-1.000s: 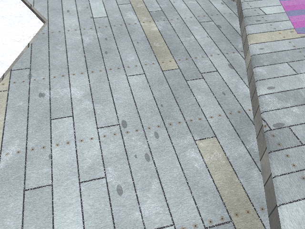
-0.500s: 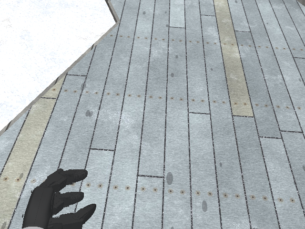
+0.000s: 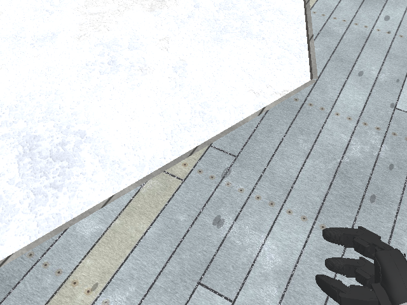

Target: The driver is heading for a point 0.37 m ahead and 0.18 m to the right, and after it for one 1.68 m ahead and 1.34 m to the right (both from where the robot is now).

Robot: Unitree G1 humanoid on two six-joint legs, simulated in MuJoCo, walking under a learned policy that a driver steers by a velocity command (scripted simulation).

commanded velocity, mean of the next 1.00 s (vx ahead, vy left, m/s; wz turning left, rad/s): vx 0.68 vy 0.00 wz -0.85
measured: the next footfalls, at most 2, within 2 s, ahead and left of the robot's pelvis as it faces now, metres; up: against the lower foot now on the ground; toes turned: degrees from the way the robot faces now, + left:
left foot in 0.08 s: +0.26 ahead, +0.16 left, +0.00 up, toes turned -6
right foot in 0.46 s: +0.49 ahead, -0.15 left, +0.00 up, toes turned -23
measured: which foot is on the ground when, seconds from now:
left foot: up 0.00-0.06, down 0.08-0.46, up 0.48-0.90, down 0.92-1.00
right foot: down 0.00-0.08, up 0.10-0.44, down 0.46-0.90, up 0.92-1.00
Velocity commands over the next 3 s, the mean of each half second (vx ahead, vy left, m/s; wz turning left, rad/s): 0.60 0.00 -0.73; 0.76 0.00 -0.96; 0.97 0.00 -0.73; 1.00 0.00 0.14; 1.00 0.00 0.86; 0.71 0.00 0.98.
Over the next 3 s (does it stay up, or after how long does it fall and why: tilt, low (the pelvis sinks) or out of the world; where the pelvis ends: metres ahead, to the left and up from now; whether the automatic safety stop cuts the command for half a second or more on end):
stays up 1.47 -1.50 0.00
